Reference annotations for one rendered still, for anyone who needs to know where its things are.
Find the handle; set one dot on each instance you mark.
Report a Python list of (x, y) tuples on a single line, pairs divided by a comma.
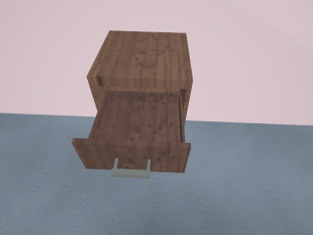
[(131, 173)]

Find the cabinet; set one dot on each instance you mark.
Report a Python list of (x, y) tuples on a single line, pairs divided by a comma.
[(144, 61)]

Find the drawer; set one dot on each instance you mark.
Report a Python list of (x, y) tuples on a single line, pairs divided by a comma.
[(134, 127)]

